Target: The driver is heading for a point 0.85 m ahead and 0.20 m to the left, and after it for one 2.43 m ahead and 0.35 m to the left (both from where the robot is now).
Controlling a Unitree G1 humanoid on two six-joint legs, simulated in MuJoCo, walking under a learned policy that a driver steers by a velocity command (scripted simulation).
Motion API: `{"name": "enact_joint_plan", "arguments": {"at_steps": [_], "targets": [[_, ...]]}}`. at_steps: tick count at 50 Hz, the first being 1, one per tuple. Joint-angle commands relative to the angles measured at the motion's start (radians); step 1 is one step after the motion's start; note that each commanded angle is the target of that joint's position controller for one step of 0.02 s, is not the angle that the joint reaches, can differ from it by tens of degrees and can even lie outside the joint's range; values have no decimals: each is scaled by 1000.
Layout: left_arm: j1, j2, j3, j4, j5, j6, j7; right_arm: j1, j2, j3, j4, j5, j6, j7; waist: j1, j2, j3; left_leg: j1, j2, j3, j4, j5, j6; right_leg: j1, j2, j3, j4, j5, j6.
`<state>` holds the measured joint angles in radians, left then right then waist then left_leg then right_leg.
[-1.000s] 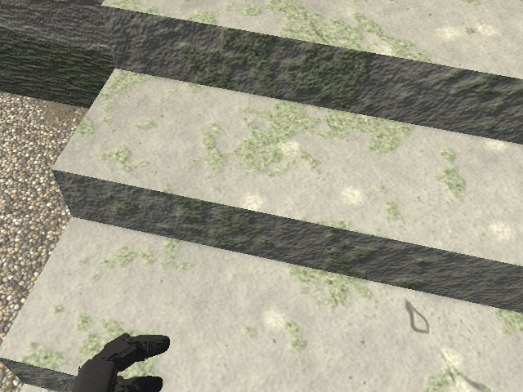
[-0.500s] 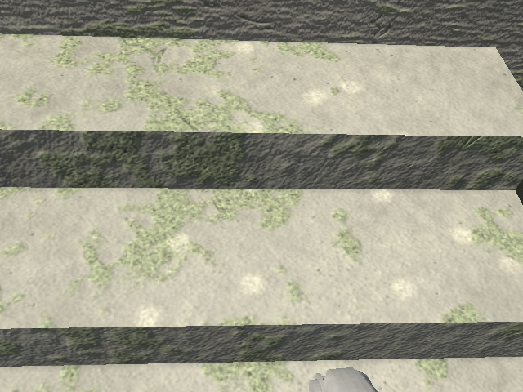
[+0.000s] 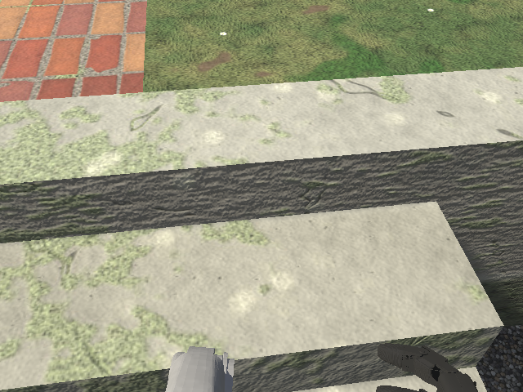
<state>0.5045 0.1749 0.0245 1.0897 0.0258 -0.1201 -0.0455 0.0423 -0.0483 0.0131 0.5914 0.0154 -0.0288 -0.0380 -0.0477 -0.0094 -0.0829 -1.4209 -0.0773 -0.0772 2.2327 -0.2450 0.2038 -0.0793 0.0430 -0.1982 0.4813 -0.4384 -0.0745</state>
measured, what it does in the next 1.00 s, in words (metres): climbs, turning left: left foot 0.18 m higher, then right foot 0.18 m higher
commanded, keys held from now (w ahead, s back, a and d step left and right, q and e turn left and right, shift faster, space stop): w+q+shift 0.42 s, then w+shift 0.30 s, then w+e+shift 0.28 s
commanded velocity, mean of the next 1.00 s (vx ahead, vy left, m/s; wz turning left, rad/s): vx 0.98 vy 0.00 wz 0.41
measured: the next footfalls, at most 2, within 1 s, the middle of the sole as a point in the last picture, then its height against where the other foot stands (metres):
left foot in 0.16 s outside the picture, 0.18 m higher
right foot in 0.50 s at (288, 264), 0.18 m higher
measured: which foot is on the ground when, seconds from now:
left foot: up 0.00-0.14, down 0.16-0.52, up 0.54-0.88, down 0.90-1.00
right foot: down 0.00-0.16, up 0.18-0.48, down 0.50-0.92, up 0.94-1.00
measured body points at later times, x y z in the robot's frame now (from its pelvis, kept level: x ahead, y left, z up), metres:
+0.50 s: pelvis +0.45 +0.01 +0.21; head +0.49 +0.01 +0.66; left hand +0.73 +0.21 +0.27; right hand +0.49 -0.25 +0.07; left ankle +0.24 +0.03 -0.52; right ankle +0.65 -0.08 -0.36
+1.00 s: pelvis +0.87 +0.20 +0.44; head +0.90 +0.19 +0.89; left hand +0.72 +0.39 +0.31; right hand +1.17 +0.15 +0.38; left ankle +0.90 +0.31 -0.19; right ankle +0.75 -0.02 -0.12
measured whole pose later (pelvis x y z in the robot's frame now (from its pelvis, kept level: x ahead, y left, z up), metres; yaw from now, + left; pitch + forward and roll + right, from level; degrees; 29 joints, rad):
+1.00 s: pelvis +0.87 +0.20 +0.44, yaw +23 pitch +4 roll +2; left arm 0.53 0.16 0.10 0.91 -0.01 -0.14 -0.04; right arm 0.01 -0.10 0.02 0.58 -0.02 -0.07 0.03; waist 0.08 -0.01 -0.02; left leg -0.79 0.05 0.16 1.23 -0.50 0.06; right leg -0.35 -0.02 0.13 1.42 -0.02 -0.10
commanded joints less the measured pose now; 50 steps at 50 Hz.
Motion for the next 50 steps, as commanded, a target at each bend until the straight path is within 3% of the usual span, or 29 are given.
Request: {"name": "enact_joint_plan", "arguments": {"at_steps": [1, 3, 5, 7, 8, 9, 10, 11, 14, 17, 20, 22, 23, 25, 26, 27, 28, 30, 33, 36, 38, 40, 42, 43, 45, 46, 47, 48, 50], "targets": [[-6, 30, -27, -42, -31, -24, 27, -118, -16, 39, -99, 11, 21, -2, -30, 39, 229, 184, -1, 194, -315, -29, 7, -336, -187, 2, -444, 655, 70], [-35, 67, -37, -81, -63, 1, 79, -47, -81, 22, -39, -2, 22, 31, -81, 37, 36, 623, -36, 372, -564, -41, 5, -300, -131, -128, -401, 1303, 66], [-11, 297, 24, -148, -85, -32, 123, 114, -144, 4, -6, 22, 38, 31, -163, -176, -204, 999, -72, 415, -805, -85, -12, -136, -258, -56, -129, 2138, -13], [-160, 346, 62, -271, -97, -12, 112, 308, -281, -53, 66, -10, 37, 35, -218, -184, -275, 1071, -130, 313, -1074, -339, 10, 48, -306, 13, 367, 2282, -23], [-200, 290, 63, -312, -70, -11, 85, 303, -325, -83, 68, -8, 13, 56, -212, -104, -249, 1166, -97, 72, -1391, -260, 88, -40, -216, 26, 793, 1581, -8], [-302, 119, 32, -434, 0, -38, 31, 200, -361, -114, 97, 5, 4, 44, -114, 276, -146, 1315, 53, -504, -1602, -86, 226, -646, 63, 119, 1315, 370, 65], [-318, 70, 8, -549, 65, -66, 6, 172, -352, -111, 77, -6, 13, 23, -42, 87, -224, 1337, 125, -819, -1794, -355, 295, -801, 49, 309, 1570, 358, 30], [-369, 29, -8, -592, 73, -68, 0, 225, -310, -107, 116, -18, -2, 14, -44, -37, -122, 1262, 172, -873, -1901, -520, 269, -904, 21, 329, 1645, 330, 15], [-428, -122, -83, -677, 74, -14, 35, 323, -244, -91, 257, -55, -52, 20, 70, -111, 133, 1101, 102, -604, -1897, -167, 152, -1184, -28, 334, 1888, 162, -18], [-533, -79, -86, -725, 41, 39, 69, 278, -235, -70, 270, -37, -85, 38, 98, -56, 269, 831, 68, -366, -1961, -17, 72, -1157, -85, 257, 1684, 11, 15], [-814, -115, -118, -884, 65, 34, 90, 449, -285, -82, 344, -32, -119, 30, 22, 19, 267, 971, 93, -383, -2054, -7, 69, -1314, -150, 302, 1520, -298, -22], [-652, -96, -114, -830, 42, 44, 65, 298, -337, -103, 244, 13, -77, 0, 109, -116, 34, 656, 69, -198, -2231, 524, 65, -382, -102, 85, 914, 21, -16], [-481, -43, -76, -762, -1, 32, 72, 364, -375, -111, 230, 36, -92, 7, 147, -87, -145, 627, 93, -228, -2064, 1069, 64, 24, -2, 35, 935, 62, -6], [-39, 136, 36, -626, -11, 53, 90, 226, -535, -186, 203, 40, -138, 42, 429, 76, -438, 952, 147, -231, -1443, 1707, -9, 209, -5, 152, 663, -105, -31], [94, 264, 87, -532, 8, 51, 80, 113, -421, -167, 183, -2, -178, 72, 466, -142, -454, 947, -2, -189, -969, 1070, -55, 234, -84, 383, 448, -253, -83], [-9, 308, 93, -480, 3, 68, 100, 116, -229, -129, 95, -24, -187, 103, 311, -485, -355, 680, -170, -169, -607, 179, -96, 147, -306, 1069, -29, -105, -209], [-200, 214, 83, -496, -13, 56, 84, 203, -151, -96, 40, -69, -187, 105, 149, -303, -268, 556, -103, -175, -371, 189, -81, 80, -367, 1200, -64, -200, -242], [-284, -18, 32, -368, -23, 15, 61, 141, -51, -44, -5, -100, -148, 100, 51, -11, -27, 452, -20, -136, -277, 240, -37, -165, -313, 962, -30, -351, -172], [-144, -85, 26, -167, 8, -11, 33, 52, 49, 14, -90, -77, -81, 62, 10, -26, 105, 179, -3, -152, 14, 6, -7, -194, -300, 629, -90, 9, -91], [-195, -35, 20, -143, -3, -36, 18, -113, -73, -1, -151, -37, -39, 34, -16, 26, 258, 212, 31, -96, -301, -150, -47, -354, -257, 302, -278, 352, -46], [-83, 33, 27, -82, -14, -53, 33, -238, -74, 0, -214, -50, -29, 20, 9, -11, 263, 137, 50, 36, -278, -264, -50, -270, -259, 269, -388, 521, -102], [76, 47, 20, -21, -31, -33, 56, -362, 3, 52, -296, -58, -43, 32, 32, -7, 229, 44, 153, 165, -367, -374, -26, -111, -248, 247, -496, 428, -108], [62, 79, 23, -80, -60, -7, 81, -357, 23, 79, -299, -38, -40, 82, 52, 68, 74, 751, 169, 233, -882, -133, -2, -326, -201, 173, -641, 568, -123], [66, 141, 19, -135, -73, -25, 68, -212, -49, 40, -208, -33, -45, 90, 18, 106, -94, 1128, 34, 319, -875, -127, -34, -373, -201, 183, -473, 1273, -151], [-6, 409, 115, -196, -36, -55, 31, 252, -166, -40, -142, -16, -9, 52, -240, -159, -376, 1382, 12, 147, -1057, -265, -49, -131, -285, 255, 69, 1900, -124], [-63, 377, 130, -243, -63, -73, 4, 363, -316, -97, -119, -36, -14, 33, -275, -36, -458, 1513, 155, -170, -1264, -503, -25, -257, -211, 296, 440, 1673, -71], [-122, 197, 109, -320, -61, -79, -31, 383, -404, -128, -72, -49, -33, 37, -223, 276, -487, 1566, 413, -706, -1658, -694, 35, -485, 22, 327, 938, 520, -31], [-121, 140, 114, -359, -34, -76, -27, 264, -347, -124, -77, -46, -37, 52, -143, 182, -452, 1482, 474, -916, -1845, -641, 24, -630, 28, 420, 1349, 412, -29], [-216, 9, 80, -426, -9, -40, 15, 161, -236, -101, 62, -24, -76, 63, -26, -22, -102, 1253, 452, -622, -1798, -449, 37, -812, -75, 306, 1486, 411, -45]]}}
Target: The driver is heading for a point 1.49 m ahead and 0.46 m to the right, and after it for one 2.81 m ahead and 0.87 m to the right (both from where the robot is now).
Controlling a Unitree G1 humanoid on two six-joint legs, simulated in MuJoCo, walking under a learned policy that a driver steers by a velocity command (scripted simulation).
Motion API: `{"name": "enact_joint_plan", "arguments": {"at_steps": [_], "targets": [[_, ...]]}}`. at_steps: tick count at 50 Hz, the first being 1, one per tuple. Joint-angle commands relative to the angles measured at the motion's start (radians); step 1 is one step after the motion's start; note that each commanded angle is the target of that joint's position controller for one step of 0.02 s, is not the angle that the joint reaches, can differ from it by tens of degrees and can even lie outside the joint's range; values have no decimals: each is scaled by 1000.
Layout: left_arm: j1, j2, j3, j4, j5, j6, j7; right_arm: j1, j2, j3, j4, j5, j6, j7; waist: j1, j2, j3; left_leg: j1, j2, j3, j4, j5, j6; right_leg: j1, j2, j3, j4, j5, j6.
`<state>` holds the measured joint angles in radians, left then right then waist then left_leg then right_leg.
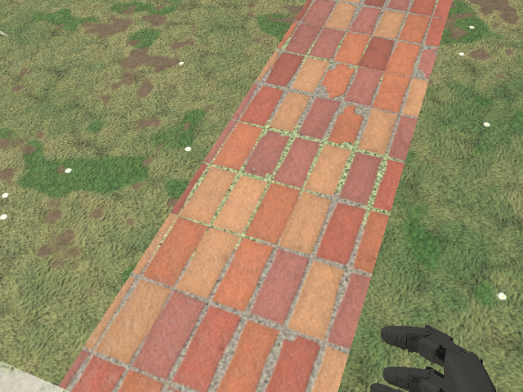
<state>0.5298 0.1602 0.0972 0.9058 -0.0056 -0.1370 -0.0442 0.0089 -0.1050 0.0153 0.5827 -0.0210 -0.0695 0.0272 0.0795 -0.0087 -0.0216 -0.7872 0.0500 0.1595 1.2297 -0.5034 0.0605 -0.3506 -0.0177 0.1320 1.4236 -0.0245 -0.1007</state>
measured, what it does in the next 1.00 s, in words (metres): climbs, turning right: right foot, then left foot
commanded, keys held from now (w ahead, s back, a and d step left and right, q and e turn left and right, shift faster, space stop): w+e+shift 0.54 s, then w+shift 0.36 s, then w+q+shift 0.10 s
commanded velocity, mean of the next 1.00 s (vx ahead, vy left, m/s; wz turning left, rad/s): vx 1.00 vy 0.00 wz -0.62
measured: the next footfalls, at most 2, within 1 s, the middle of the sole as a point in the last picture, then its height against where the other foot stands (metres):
right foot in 0.36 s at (348, 374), level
left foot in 0.78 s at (362, 214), level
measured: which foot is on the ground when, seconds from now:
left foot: down 0.00-0.36, up 0.38-0.76, down 0.78-1.00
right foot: up 0.00-0.34, down 0.36-0.80, up 0.82-1.00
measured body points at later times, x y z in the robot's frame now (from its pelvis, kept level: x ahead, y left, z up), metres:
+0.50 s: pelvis +0.45 -0.09 +0.08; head +0.46 -0.08 +0.53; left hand +0.57 +0.18 -0.05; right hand +0.54 -0.36 +0.00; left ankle +0.41 +0.11 -0.50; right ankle +0.46 -0.09 -0.63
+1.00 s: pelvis +0.90 -0.23 +0.11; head +0.90 -0.24 +0.56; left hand +1.20 -0.14 +0.03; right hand +0.72 -0.45 -0.02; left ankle +0.93 -0.14 -0.63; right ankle +0.83 -0.33 -0.54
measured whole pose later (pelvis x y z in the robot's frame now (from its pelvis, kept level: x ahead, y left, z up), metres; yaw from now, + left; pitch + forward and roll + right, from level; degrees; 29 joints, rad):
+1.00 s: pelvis +0.90 -0.23 +0.11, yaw -35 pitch +1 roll +2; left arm 0.15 0.30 0.02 0.66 0.06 -0.06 -0.04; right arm 0.48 -0.28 -0.06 0.85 -0.03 -0.09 0.00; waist -0.05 -0.04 -0.02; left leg -0.19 -0.08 0.04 0.43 -0.26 0.05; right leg -0.61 -0.01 0.05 1.21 -0.28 -0.08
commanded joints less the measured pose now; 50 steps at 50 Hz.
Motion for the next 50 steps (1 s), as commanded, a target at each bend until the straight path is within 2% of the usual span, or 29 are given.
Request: {"name": "enact_joint_plan", "arguments": {"at_steps": [1, 2, 3, 5, 7, 9, 11, 13, 16, 17, 18, 19, 20, 21, 22, 23, 25, 27, 31, 35, 37, 39, 40, 41, 42, 43, 44, 47, 50], "targets": [[-288, -3, -5, -265, 35, -2, 22, 214, -109, -87, 146, -3, -52, -7, -122, -81, -52, 526, 283, -675, -758, -60, 153, -587, -37, -18, 540, -71, -42], [-254, -79, -40, -295, 37, 25, 17, 235, -30, -66, 217, -21, -57, -5, -45, -9, -9, 479, 263, -556, -770, 72, 107, -627, -45, -8, 574, -88, -50], [-264, -98, -58, -298, 26, 50, 19, 279, 17, -52, 280, -33, -67, -1, -28, 3, 9, 482, 249, -462, -767, 146, 84, -675, -37, 13, 618, -143, -72], [-250, -59, -57, -286, 1, 95, 17, 235, 22, -42, 293, -23, -81, 3, 22, 16, 70, 433, 238, -260, -905, 151, 11, -674, -47, 37, 395, -209, -63], [-359, 16, -51, -354, 9, 121, 18, 172, -73, -56, 306, -14, -98, -9, 50, 55, 179, 304, 171, -37, -1074, 338, -50, -540, -51, -23, 24, -100, -48], [-377, 84, -31, -342, 35, 141, 2, 208, -140, -65, 322, 9, -113, -33, 41, 31, 146, 372, 90, 106, -1148, 423, -35, -397, -29, -186, -222, 76, -43], [-357, 88, -34, -325, 29, 137, -19, 239, -207, -79, 310, 21, -117, -53, 41, 4, 84, 483, 62, 177, -1175, 554, -15, -195, -9, -258, -461, 169, -49], [-345, 128, -22, -304, 11, 124, -27, 285, -315, -104, 274, 9, -108, -55, 40, 43, 13, 715, 112, 171, -1072, 1055, 5, -109, 44, -332, -573, 130, -56], [-168, 226, 17, -266, 5, 123, -6, 315, -368, -133, 232, -6, -43, -62, 122, 157, -83, 912, 194, 136, -679, 1478, -12, 64, 103, -344, -685, -61, -106], [-8, 270, 44, -219, 7, 125, 4, 302, -375, -141, 208, -16, -19, -63, 180, 140, -133, 853, 195, 108, -411, 1438, 6, 243, 129, -302, -774, -168, -134], [38, 289, 67, -188, 9, 121, 24, 269, -343, -138, 193, -15, -6, -55, 209, 43, -86, 657, 95, 98, -4, 972, -13, 371, 104, -199, -878, -192, -187], [-91, 311, 60, -180, 10, 117, 23, 213, -138, -87, 135, -41, -10, -41, 57, -149, 67, 243, -52, 14, 324, 74, -18, 390, 31, -4, -733, 7, -198], [-147, 390, 63, -236, 28, 126, 21, 335, -125, -72, 0, -19, -32, -32, -75, -220, -152, -33, -108, -157, 482, 21, -64, 629, -109, 488, -919, -59, -394], [-150, 377, 66, -267, 35, 124, 30, 284, -191, -67, -19, -29, -69, -26, -32, -121, -188, -126, -62, -250, 453, 87, -67, 621, -207, 729, -1164, -373, -412], [-151, 309, 52, -251, 32, 111, 38, 214, -246, -72, -16, -24, -86, -25, -34, 28, -71, -127, -22, -268, 374, 157, -68, 483, -202, 726, -1229, -435, -361], [-143, 288, 39, -232, 26, 93, 41, 152, -251, -69, -23, -37, -84, -28, -54, 114, -24, -75, 8, -271, 285, 171, -73, 352, -169, 635, -1213, -380, -317], [-145, 265, 21, -220, 17, 66, 53, 152, -240, -56, -28, -55, -43, -34, -103, 155, 40, 16, 52, -265, 168, 153, -100, 140, -109, 493, -1218, -258, -288], [-129, 272, 12, -207, 15, 51, 52, 96, -225, -41, -56, -54, -8, -32, -104, 143, 95, 23, 87, -249, 13, 132, -121, 28, -64, 411, -1242, -213, -277], [-102, 245, -1, -174, -1, 38, 43, -59, -171, -8, -95, -22, -5, -9, -35, 35, 95, 244, 55, -154, -441, 537, -96, -36, 50, 182, -1251, 98, -174], [-35, 275, 3, -128, -3, 35, 39, -106, -196, -17, -80, -13, -10, -6, 25, -10, 61, 328, -15, -114, -665, 659, -32, 225, -12, 171, -1203, 421, -119], [-35, 321, 10, -118, 12, 35, 48, -8, -248, -44, -50, -12, -14, -20, -24, -53, -23, 424, -84, -96, -701, 531, -4, 380, -43, 171, -1029, 733, -82], [-125, 343, 15, -135, 39, 37, 48, 348, -327, -90, 41, 0, -18, -48, -231, -68, -176, 784, -56, -120, -676, 392, 29, 282, -22, 128, -613, 739, -49], [-155, 239, -11, -170, 51, 29, 47, 569, -397, -113, 75, -21, -14, -67, -315, 38, -302, 1030, 127, -337, -610, 80, 52, 79, 34, 58, -223, 377, -44], [5, 136, -39, -205, -16, 24, 33, 487, -455, -127, 87, -43, -15, -46, -146, 462, -398, 1181, 362, -1015, -887, -83, 194, -231, 211, 5, 73, -387, 12], [-69, 201, -44, -190, 16, 31, 46, 373, -359, -120, 60, -33, -8, -27, -151, 237, -251, 1086, 319, -1041, -955, -224, 208, -375, 120, 12, 92, -334, -14], [-184, 217, -42, -204, 27, 38, 39, 324, -286, -105, 68, -23, -12, -22, -152, 78, -132, 947, 292, -861, -949, -170, 201, -389, 70, 9, 51, -259, -12], [-254, 211, -47, -227, 36, 41, 30, 334, -249, -97, 100, -27, -15, -20, -142, -13, -49, 816, 252, -750, -969, -60, 181, -374, 43, -3, -8, -246, -13], [-318, 155, -71, -288, 61, 65, 2, 412, -209, -77, 194, -12, -36, -20, -82, 60, 36, 649, 163, -583, -1023, 82, 155, -374, -10, 1, -130, -288, 3], [-443, 160, -91, -367, 71, 67, -3, 436, -245, -82, 212, 6, -44, -20, -64, 62, 109, 573, 128, -522, -1122, 178, 187, -455, -77, -66, -320, -215, 56]]}}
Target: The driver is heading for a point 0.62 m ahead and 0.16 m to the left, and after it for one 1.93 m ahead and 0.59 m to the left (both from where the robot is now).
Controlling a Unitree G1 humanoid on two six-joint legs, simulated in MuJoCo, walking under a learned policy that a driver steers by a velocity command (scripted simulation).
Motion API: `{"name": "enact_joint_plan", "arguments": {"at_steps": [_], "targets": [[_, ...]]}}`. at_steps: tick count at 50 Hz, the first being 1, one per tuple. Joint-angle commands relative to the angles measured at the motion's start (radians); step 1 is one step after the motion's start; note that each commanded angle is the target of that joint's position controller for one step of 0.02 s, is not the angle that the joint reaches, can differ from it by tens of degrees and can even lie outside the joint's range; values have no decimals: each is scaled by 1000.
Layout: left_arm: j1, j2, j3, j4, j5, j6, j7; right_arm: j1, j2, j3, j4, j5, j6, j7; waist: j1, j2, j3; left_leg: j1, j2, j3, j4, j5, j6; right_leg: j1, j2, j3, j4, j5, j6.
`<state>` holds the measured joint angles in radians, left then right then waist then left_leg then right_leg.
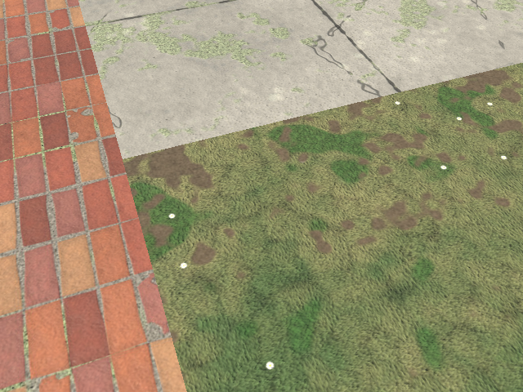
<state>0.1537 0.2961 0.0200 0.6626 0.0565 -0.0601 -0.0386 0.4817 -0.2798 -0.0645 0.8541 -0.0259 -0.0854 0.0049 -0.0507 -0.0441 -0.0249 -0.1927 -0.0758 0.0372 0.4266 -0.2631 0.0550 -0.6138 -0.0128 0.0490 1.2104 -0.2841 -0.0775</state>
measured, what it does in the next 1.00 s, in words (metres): walks ahead, turning left: right foot, then left foot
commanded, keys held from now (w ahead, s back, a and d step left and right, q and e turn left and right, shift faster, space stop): w+q+shift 0.46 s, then q+shift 0.12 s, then shift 0.24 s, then e+shift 0.18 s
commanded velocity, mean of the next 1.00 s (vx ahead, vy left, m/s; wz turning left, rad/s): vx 0.67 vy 0.00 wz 0.52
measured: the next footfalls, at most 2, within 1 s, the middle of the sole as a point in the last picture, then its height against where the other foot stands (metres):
right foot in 0.22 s outside the picture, level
left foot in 0.64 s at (184, 316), level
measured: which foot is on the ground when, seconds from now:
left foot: down 0.00-0.22, up 0.24-0.62, down 0.64-1.00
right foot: up 0.00-0.20, down 0.22-0.62, up 0.64-1.00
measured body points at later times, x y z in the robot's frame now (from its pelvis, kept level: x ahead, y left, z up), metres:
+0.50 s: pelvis +0.45 +0.02 -0.01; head +0.47 +0.03 +0.44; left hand +0.32 +0.29 -0.12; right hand +0.75 -0.16 -0.07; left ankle +0.54 +0.17 -0.66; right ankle +0.37 -0.13 -0.74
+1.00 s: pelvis +0.70 +0.12 +0.00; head +0.73 +0.14 +0.45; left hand +0.67 +0.39 -0.13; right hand +0.91 -0.04 -0.12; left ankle +0.71 +0.19 -0.74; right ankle +0.85 +0.05 -0.69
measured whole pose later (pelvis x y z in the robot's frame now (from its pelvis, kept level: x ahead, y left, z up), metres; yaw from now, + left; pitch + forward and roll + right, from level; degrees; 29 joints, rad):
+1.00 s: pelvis +0.70 +0.12 +0.00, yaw +31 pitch +0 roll +1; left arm 0.23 0.22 0.01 0.75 0.01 0.03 0.01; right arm 0.26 -0.22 -0.02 0.79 -0.03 -0.03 0.00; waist -0.01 -0.03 0.06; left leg -0.24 -0.13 0.06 0.37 -0.13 0.12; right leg -0.55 -0.07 0.02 0.85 -0.22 -0.01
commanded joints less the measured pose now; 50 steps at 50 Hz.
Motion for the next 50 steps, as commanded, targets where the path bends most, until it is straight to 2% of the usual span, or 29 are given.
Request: {"name": "enact_joint_plan", "arguments": {"at_steps": [1, 3, 4, 7, 9, 10, 11, 12, 13, 14, 15, 16, 18, 21, 23, 26, 28, 29, 30, 31, 32, 33, 34, 35, 36, 38, 41, 45, 50], "targets": [[-114, 26, -22, -145, 1, -15, -13, -50, -82, -7, -66, 12, -29, 2, 67, 92, 129, -73, 229, -352, -348, -13, 187, -145, -92, 9, -225, 126, 48], [-172, 9, -38, -152, -16, -26, -30, -67, -114, -20, -76, 25, -34, 7, 62, 79, 134, -209, 165, -242, -380, 134, 150, 96, -60, -33, -470, 313, 65], [-196, 9, -39, -148, -23, -27, -33, -45, -143, -27, -72, 35, -37, 11, 48, 79, 122, -231, 176, -240, -407, 212, 150, 201, -34, -64, -510, 366, 67], [-239, 41, -27, -145, -26, -27, -13, 21, -160, -30, -48, 38, -28, 14, 12, 79, 105, -25, 206, -251, -326, 441, 137, 221, -4, -78, -616, 352, 56], [-127, 84, -3, -113, -17, -36, 10, 55, -192, -35, -31, 27, -18, 8, 60, 100, -7, 101, 203, -236, -71, 751, 105, 360, 52, -85, -668, 195, 33], [33, 112, 14, -70, -10, -42, 26, 40, -208, -40, -32, 26, -13, 8, 141, 97, -104, 44, 170, -214, 158, 762, 86, 565, 50, -82, -666, 155, 21], [215, 174, 40, -43, 8, -48, 50, 6, -181, -35, -56, 27, -15, 11, 229, 74, -209, -148, 122, -202, 450, 543, 72, 813, -105, 55, -647, -1, -1], [321, 252, 65, -35, 44, -44, 64, 56, -20, -2, -101, 49, -22, 7, 201, -150, -378, -411, 36, -128, 807, -126, 62, 1055, -419, 487, -725, -380, -48], [287, 257, 70, -41, 19, -31, 59, 50, -63, -4, -138, 61, -14, 6, 172, -259, -434, -540, 26, -133, 980, -181, 72, 1026, -482, 828, -914, -475, -107], [200, 161, 56, -36, 8, -28, 58, -55, -95, -12, -134, 40, 1, 1, 154, -133, -238, -626, 97, -120, 1005, -77, 75, 897, -417, 659, -920, -471, -91], [168, 93, 42, -21, -2, -33, 54, -126, -82, -7, -138, 22, 8, 9, 149, -47, -112, -630, 128, -110, 956, -21, 68, 764, -374, 485, -915, -295, -77], [158, 71, 38, -3, 1, -36, 52, -157, -67, -7, -139, 14, 19, 20, 126, -20, -55, -603, 149, -109, 924, -9, 59, 671, -335, 367, -934, -144, -58], [178, 43, 32, 44, -16, -51, 49, -165, -26, 0, -156, -3, 53, 39, 71, -67, 10, -573, 183, -110, 893, -22, 39, 552, -304, 206, -973, 9, -43], [192, 19, 28, 92, -38, -72, 39, -288, -8, 10, -223, -11, 85, 59, 42, -50, 78, -652, 210, -92, 848, 42, 30, 524, -286, 14, -1034, 215, -18], [150, 36, 31, 104, -33, -81, 41, -350, -18, 17, -265, -10, 85, 72, 7, -57, 113, -625, 210, -71, 735, 162, 32, 476, -243, -129, -1075, 306, 5], [124, 72, 37, 117, -44, -83, 50, -425, -22, 29, -280, -15, 71, 91, -1, 27, 172, -396, 128, 84, 377, 345, 47, 403, -168, -311, -1063, 639, 39], [161, 151, 54, 120, -53, -81, 59, -348, -39, 23, -247, -15, 61, 93, -25, 3, 98, -219, 29, 160, 290, 371, 70, 476, -171, -327, -893, 969, 51], [159, 188, 65, 110, -59, -70, 64, -256, -64, 13, -222, -15, 58, 86, -69, -17, 34, -110, -10, 163, 272, 341, 87, 499, -192, -318, -744, 1090, 55], [152, 210, 72, 102, -62, -55, 66, -100, -95, -4, -180, -23, 54, 74, -135, -23, -51, 68, -34, 118, 255, 317, 119, 470, -218, -295, -526, 1118, 53], [145, 202, 72, 96, -62, -45, 64, 52, -131, -26, -125, -30, 50, 51, -194, 4, -124, 258, -30, 50, 186, 378, 144, 397, -190, -284, -260, 912, 71], [187, 113, 63, 102, -61, -34, 58, -20, -201, -52, -122, -7, 57, 24, -127, 197, -95, 381, 110, -121, 133, 718, 163, 193, 8, -294, 133, -122, 108], [424, 50, 38, 52, -65, -16, 65, -74, -310, -65, -190, -25, 59, 21, 29, 255, -303, 619, 420, -486, 286, 1592, 326, 0, 26, -141, 506, -386, 133], [346, 97, 30, 20, -57, -11, 75, -78, -296, -75, -238, 7, 66, 10, -58, 155, -532, 674, 477, -636, 144, 1325, 416, -66, 26, -2, 561, -249, 131], [293, 105, 25, 22, -51, -6, 78, -157, -234, -59, -239, 21, 73, -12, -14, 55, -396, 474, 432, -593, 49, 1003, 380, -68, -23, -2, 466, -141, 124], [238, 99, 24, 12, -33, 0, 72, -207, -164, -35, -227, 24, 74, -21, 26, 11, -256, 296, 372, -527, 2, 800, 337, -56, -61, -4, 356, -123, 119], [235, 88, 22, 26, -11, 42, 71, -209, -107, -11, -197, 24, 61, -23, 73, -22, -96, 7, 315, -418, -54, 843, 283, 63, -83, -4, 217, -139, 110], [219, 40, 13, 25, -26, 73, 73, -205, -118, -10, -166, 3, 39, -9, 93, -19, -102, -117, 271, -299, -83, 946, 262, 162, -81, -18, 39, -124, 102], [219, -17, 0, 68, -50, 71, 64, -241, -39, 22, -133, -5, 29, -2, 99, 55, -123, -106, 212, -104, -117, 863, 160, 259, -72, -26, -249, 77, 72], [76, 38, 23, 19, -45, 90, 44, -212, -82, 6, -125, -5, 61, -13, 33, 116, -34, -31, 282, -88, -147, 509, 173, 196, -48, -48, -367, 41, 65]]}}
